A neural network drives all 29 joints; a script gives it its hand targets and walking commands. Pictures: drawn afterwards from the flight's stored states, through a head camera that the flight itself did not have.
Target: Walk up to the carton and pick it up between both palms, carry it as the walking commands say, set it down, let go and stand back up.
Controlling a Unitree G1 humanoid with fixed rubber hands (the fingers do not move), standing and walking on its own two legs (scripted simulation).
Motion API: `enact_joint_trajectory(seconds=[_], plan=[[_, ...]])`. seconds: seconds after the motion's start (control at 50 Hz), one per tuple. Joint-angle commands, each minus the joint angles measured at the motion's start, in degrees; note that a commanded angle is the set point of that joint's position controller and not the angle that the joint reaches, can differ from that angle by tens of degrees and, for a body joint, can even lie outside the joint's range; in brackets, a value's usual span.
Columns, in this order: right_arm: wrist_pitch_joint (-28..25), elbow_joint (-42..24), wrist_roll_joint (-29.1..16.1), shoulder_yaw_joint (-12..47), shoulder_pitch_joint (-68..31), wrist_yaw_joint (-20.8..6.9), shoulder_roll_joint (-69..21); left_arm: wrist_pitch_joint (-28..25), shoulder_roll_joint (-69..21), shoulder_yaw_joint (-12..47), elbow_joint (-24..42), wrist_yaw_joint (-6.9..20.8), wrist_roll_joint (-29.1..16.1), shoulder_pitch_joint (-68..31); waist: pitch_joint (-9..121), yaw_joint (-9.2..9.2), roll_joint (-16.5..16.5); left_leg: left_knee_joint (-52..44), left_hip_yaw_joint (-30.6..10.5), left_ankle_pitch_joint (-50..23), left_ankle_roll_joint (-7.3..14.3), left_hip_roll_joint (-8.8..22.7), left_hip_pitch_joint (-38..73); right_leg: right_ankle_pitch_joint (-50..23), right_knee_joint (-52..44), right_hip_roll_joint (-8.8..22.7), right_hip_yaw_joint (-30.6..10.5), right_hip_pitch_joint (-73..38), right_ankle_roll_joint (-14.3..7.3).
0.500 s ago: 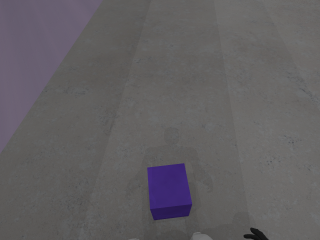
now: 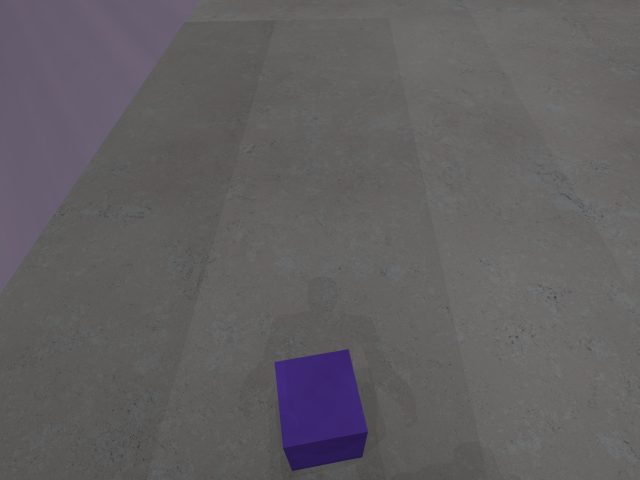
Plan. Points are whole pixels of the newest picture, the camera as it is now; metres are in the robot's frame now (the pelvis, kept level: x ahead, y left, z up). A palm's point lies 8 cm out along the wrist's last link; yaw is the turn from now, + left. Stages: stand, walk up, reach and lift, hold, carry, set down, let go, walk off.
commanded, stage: walk up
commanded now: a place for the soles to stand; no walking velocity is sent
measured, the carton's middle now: (319, 411) +0.41 +0.04 -0.63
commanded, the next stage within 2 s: reach and lift in 0.74 s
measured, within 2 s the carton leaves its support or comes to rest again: neither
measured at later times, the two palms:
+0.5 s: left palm out of the picture +0.06 +0.25 -0.12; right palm out of the picture +0.07 -0.25 -0.13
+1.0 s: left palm out of the picture +0.10 +0.27 -0.12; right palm (505, 465) +0.18 -0.22 -0.12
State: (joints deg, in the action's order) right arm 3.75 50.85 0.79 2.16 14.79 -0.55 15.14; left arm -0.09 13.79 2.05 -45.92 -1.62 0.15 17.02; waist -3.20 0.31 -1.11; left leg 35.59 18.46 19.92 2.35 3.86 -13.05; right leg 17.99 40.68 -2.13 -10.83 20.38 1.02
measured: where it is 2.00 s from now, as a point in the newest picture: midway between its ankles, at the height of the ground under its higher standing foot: outside the picture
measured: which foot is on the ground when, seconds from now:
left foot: down 0.00-1.00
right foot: down 0.00-1.00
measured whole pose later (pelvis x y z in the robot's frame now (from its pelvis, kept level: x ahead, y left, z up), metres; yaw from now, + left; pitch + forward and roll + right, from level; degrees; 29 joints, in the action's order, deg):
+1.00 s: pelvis -0.04 +0.01 -0.03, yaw +10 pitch +0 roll +0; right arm 18.0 33.1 -0.1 -6.0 0.7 -1.5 15.1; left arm 19.1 13.8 -1.7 -30.4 3.6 4.0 2.7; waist -9.3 2.0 0.4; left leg 48.7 9.2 21.4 4.1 1.0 -27.3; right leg 21.0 49.5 2.9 -1.7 28.4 2.2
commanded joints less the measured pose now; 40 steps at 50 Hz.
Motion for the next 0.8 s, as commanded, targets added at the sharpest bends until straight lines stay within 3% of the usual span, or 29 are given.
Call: enact_joint_trajectory(seconds=[0.0,0.04,0.06,0.12,0.14,0.18,0.26,0.28,0.3,0.32,0.38,0.4,0.42,0.46,0.5,0.56,0.58,0.6,0.62,0.66,0.68,0.7,0.72,0.74,0.76,0.78], plan=[[-0.9,-4.8,0.1,-1.8,-2.1,0.2,7.4,-1.3,8.2,-2.2,3.5,-0.7,-0.2,2.7,3.2,-1.03,-0.7,-7.8,-9.1,0.2,3.9,6.6,3.4,-13.7,-5.6,3.4,-1.7,3.8,-5.4],[-0.9,-4.5,0.1,-2.0,-1.7,0.1,8.1,-1.6,9.2,-2.4,3.3,-0.9,0.4,2.7,3.5,-0.93,-2.6,-4.0,-8.6,-1.6,2.6,4.4,3.8,-18.0,-7.1,5.2,-5.3,4.0,-6.0],[-0.9,-4.2,-0.1,-1.8,-0.4,0.0,6.4,-1.5,9.4,-2.5,3.2,-1.0,0.2,2.6,4.0,0.16,-4.5,-2.8,-8.9,-1.3,2.3,3.9,5.1,-17.6,-8.5,5.8,-7.4,4.9,-6.6],[-1.0,-3.7,0.0,-1.7,0.6,0.4,6.2,-1.0,10.6,-2.4,3.0,-1.2,0.3,1.5,2.3,0.40,-4.1,-1.6,-11.1,-2.0,1.9,2.9,5.7,-18.6,-9.6,6.8,-10.6,7.4,-8.0],[-1.1,-3.5,0.0,-1.7,-0.1,0.3,6.9,-0.8,10.0,-2.5,3.1,-1.0,0.0,1.0,2.3,0.12,-2.4,-3.3,-10.9,-0.5,2.2,3.3,5.6,-16.5,-9.6,6.0,-9.2,7.6,-7.5],[-1.3,-3.7,0.1,-2.0,1.4,0.3,7.9,-0.7,9.0,-1.8,3.2,-0.9,0.0,-0.3,4.1,0.70,-4.2,-5.2,-11.8,-1.8,2.8,5.2,6.9,-15.5,-6.9,4.1,-5.5,6.5,-5.8],[-1.1,-4.0,-0.1,-2.4,-0.7,0.6,9.0,-0.9,8.3,-1.9,3.5,-0.9,-0.1,0.0,3.1,-0.26,1.1,-8.7,-11.8,-2.0,4.5,8.0,3.4,-15.0,-3.2,2.4,-1.1,3.9,-5.1],[-1.0,-4.2,0.0,-2.5,-1.5,0.6,9.2,-0.8,8.5,-2.0,3.4,-0.8,-0.2,0.1,3.6,-0.32,0.3,-9.2,-11.7,-1.4,5.3,9.2,2.5,-13.6,-1.9,1.8,0.9,2.9,-4.5],[-0.9,-4.5,-0.2,-2.3,-1.8,0.6,9.4,-0.9,8.2,-1.9,3.1,-0.7,-0.2,1.7,4.9,-1.13,0.8,-9.2,-11.8,-1.7,5.5,9.4,2.7,-13.1,-1.7,1.9,0.7,2.2,-4.4],[-0.8,-4.8,-0.4,-2.3,-0.9,0.7,8.9,-0.7,8.1,-2.0,3.2,-0.9,0.1,0.9,2.7,-0.34,-0.8,-8.6,-11.2,-1.6,5.7,10.2,1.4,-13.6,-0.7,1.8,1.4,3.3,-4.5],[-0.5,-4.1,0.1,-2.5,-2.5,0.6,9.0,-0.7,7.9,-2.2,3.3,-0.9,0.2,0.8,0.6,-1.43,1.9,-9.9,-11.2,4.7,4.8,8.2,0.0,-9.7,-3.3,2.6,0.0,4.2,-4.7],[-0.4,-4.6,0.1,-2.6,-1.9,0.5,8.1,-0.5,9.5,-2.5,3.1,-0.8,0.0,0.8,1.4,-0.17,1.1,-9.4,-11.5,5.3,5.3,9.1,1.1,-9.6,-2.4,2.1,0.1,4.5,-5.0],[-0.6,-5.1,0.1,-2.5,-2.2,0.4,8.3,-0.5,9.4,-2.7,3.0,-0.7,-0.1,1.1,0.1,-1.06,1.1,-10.5,-10.8,6.3,4.9,8.7,0.2,-11.3,-3.4,2.1,-0.2,4.5,-5.1],[-0.5,-4.7,-0.1,-2.6,-1.6,0.5,9.0,-0.5,8.5,-2.3,2.3,-0.6,-0.1,1.3,-1.4,-0.49,2.8,-11.8,-11.3,8.7,4.8,8.8,0.2,-9.4,-3.5,1.8,0.2,5.9,-4.8],[-0.5,-4.8,0.0,-2.4,-2.7,0.4,8.7,-0.7,9.0,-2.3,2.3,-0.6,-0.1,1.3,-1.3,-1.05,-0.6,-10.2,-10.2,7.4,4.3,8.0,0.6,-11.2,-5.7,2.4,-0.9,5.4,-4.6],[-0.5,-3.8,-0.3,-2.3,-0.4,0.2,8.1,-0.9,9.8,-2.4,2.7,-0.5,0.2,0.4,0.9,0.01,-1.5,-8.4,-11.0,7.4,3.6,6.6,2.8,-8.2,-7.2,3.1,-4.0,6.4,-5.9],[-0.6,-4.1,-0.1,-2.6,-1.0,0.2,8.7,-0.9,10.0,-2.4,2.4,-0.5,0.0,1.4,1.3,-0.32,-1.6,-7.9,-10.4,4.2,3.7,6.7,4.7,-11.4,-6.7,2.9,-3.3,6.9,-5.1],[-0.8,-3.9,0.1,-2.4,-0.8,0.3,8.9,-1.2,9.4,-2.4,2.3,-0.5,0.0,1.1,1.9,-0.20,-1.7,-6.5,-11.0,2.0,3.7,6.9,4.9,-12.2,-6.9,3.4,-4.2,6.4,-5.6],[-1.0,-4.1,-0.1,-2.6,0.0,0.3,8.7,-1.2,9.3,-2.3,2.3,-0.4,-0.1,0.8,2.2,-0.09,-4.0,-6.5,-10.1,1.1,3.4,6.1,4.7,-12.8,-7.1,3.3,-4.0,5.7,-5.5],[-0.8,-3.4,-0.2,-2.2,0.4,0.3,8.2,-1.0,10.2,-2.5,2.4,-0.4,-0.1,1.1,1.7,-0.33,-2.9,-7.4,-10.5,3.9,3.3,5.4,5.4,-11.1,-7.8,3.3,-5.4,7.4,-6.1],[-0.6,-3.1,0.0,-2.4,0.0,0.4,9.0,-0.9,10.0,-2.5,2.2,-0.5,0.1,1.1,2.3,-0.15,-1.2,-7.5,-11.1,4.9,3.7,6.7,5.6,-11.1,-6.8,3.3,-4.7,7.5,-5.7],[-0.6,-3.6,0.1,-2.4,0.5,0.4,8.9,-0.8,9.1,-2.3,2.4,-0.5,0.1,1.1,2.7,0.19,-2.5,-9.5,-12.1,5.9,3.9,7.8,4.2,-9.8,-4.7,2.4,-2.4,6.4,-4.9],[-0.6,-3.6,-0.1,-2.4,-0.2,0.4,9.8,-0.9,9.5,-2.7,2.6,-0.5,-0.2,0.7,2.7,-0.16,-0.2,-11.1,-12.5,7.0,4.8,8.9,3.3,-8.9,-3.0,1.7,-0.8,5.6,-4.9],[1.3,-32.5,-2.1,-6.3,-27.4,1.0,10.2,3.8,5.8,-2.4,22.2,0.9,0.7,-19.7,5.0,-0.08,6.3,-10.0,-16.1,18.9,2.3,3.0,-16.8,5.4,1.0,-0.2,15.3,3.3,0.2],[4.8,-27.2,-0.2,-6.1,-24.7,0.2,7.1,7.5,6.4,-4.6,16.9,0.3,0.9,-13.5,0.2,-3.25,6.8,-5.1,-16.6,13.7,0.6,2.5,-19.0,4.0,-1.8,1.9,12.6,-1.4,0.2],[7.0,-29.7,-0.5,-6.3,-21.8,0.2,6.6,10.3,9.5,-3.9,21.2,1.2,0.6,-12.0,0.2,-0.84,2.9,-5.5,-17.0,13.2,2.1,1.9,-19.0,2.1,-2.4,1.6,10.8,-0.6,0.5]])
